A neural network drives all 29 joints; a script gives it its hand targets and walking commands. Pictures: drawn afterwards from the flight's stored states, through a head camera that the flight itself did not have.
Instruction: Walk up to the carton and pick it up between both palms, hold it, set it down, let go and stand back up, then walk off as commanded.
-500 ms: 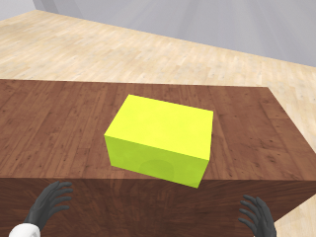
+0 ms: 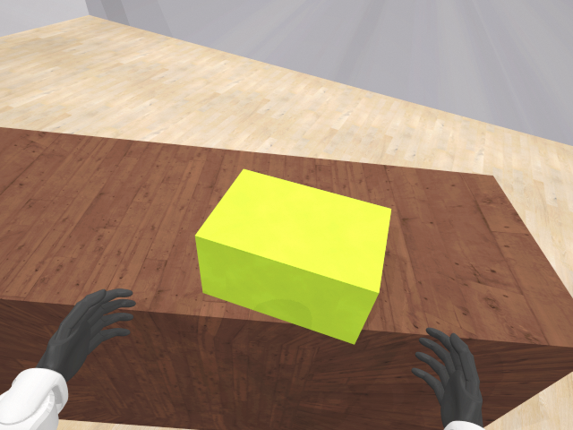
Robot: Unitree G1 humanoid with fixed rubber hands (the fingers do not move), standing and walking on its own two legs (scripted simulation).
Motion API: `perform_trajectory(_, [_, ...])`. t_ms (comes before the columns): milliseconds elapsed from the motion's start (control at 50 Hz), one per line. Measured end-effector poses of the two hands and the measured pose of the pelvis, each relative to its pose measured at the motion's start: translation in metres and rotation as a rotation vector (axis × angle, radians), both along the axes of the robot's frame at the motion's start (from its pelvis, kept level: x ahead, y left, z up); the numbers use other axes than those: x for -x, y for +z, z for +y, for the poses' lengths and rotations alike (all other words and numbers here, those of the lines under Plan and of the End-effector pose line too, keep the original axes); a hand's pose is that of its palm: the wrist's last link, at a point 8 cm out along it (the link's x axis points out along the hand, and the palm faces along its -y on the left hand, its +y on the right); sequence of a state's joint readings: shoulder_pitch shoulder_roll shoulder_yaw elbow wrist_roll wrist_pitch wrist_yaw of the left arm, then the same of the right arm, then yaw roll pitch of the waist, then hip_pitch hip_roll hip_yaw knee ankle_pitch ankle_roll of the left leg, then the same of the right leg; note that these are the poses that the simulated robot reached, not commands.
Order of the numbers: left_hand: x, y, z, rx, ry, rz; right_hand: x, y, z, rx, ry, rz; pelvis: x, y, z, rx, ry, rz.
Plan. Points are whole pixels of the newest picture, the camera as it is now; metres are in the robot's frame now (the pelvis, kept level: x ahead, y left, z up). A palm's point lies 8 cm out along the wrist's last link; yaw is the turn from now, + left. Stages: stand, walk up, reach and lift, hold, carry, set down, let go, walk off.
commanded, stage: reach and lift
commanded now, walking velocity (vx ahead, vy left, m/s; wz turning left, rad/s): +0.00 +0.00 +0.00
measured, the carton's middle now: (295, 251) +0.43 +0.04 -0.01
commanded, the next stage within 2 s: none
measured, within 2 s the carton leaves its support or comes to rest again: neither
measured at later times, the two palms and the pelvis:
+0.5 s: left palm (102, 259) +0.29 +0.30 +0.09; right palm (469, 336) +0.26 -0.19 +0.08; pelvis +0.01 +0.00 +0.00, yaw -2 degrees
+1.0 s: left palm (132, 203) +0.37 +0.29 +0.12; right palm (475, 290) +0.31 -0.20 +0.10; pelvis +0.00 +0.01 +0.00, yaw -1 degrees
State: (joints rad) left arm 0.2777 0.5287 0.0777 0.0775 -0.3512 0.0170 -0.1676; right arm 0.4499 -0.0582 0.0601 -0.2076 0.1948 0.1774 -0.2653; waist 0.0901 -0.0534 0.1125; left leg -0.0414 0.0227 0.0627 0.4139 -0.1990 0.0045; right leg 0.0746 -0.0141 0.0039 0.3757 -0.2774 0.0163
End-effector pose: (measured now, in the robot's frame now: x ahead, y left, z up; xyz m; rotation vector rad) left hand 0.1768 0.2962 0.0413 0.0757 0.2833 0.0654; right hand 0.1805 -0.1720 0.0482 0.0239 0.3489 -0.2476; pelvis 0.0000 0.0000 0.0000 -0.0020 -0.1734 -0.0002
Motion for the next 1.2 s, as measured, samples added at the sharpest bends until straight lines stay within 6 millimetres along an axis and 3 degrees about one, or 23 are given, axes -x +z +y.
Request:
perform_trajectory(200, [-0.046,0.016,-0.003,0.020,-0.021,-0.029,-0.028,0.015,-0.016,0.017,-0.010,-0.033,-0.003,0.000,-0.001,-0.005,-0.011,0.007])
perform_trajectory(420, [-0.098,0.040,0.002,0.007,-0.017,-0.035,-0.067,0.025,-0.018,-0.006,-0.003,-0.062,-0.010,0.003,0.001,-0.004,-0.029,0.040])
perform_trajectory(740, [-0.147,0.050,-0.008,0.046,-0.046,-0.029,-0.105,0.041,-0.026,0.003,-0.017,-0.104,-0.012,0.004,0.005,0.002,-0.028,0.088])
perform_trajectory(1040, [-0.198,0.081,-0.013,0.058,-0.049,-0.048,-0.137,0.055,-0.031,0.002,-0.015,-0.111,0.002,0.003,0.011,0.010,-0.014,0.137])
perform_trajectory(1200, [-0.220,0.086,-0.024,0.059,-0.061,-0.031,-0.149,0.057,-0.031,0.000,-0.022,-0.109,0.010,0.002,0.015,0.013,-0.010,0.172])
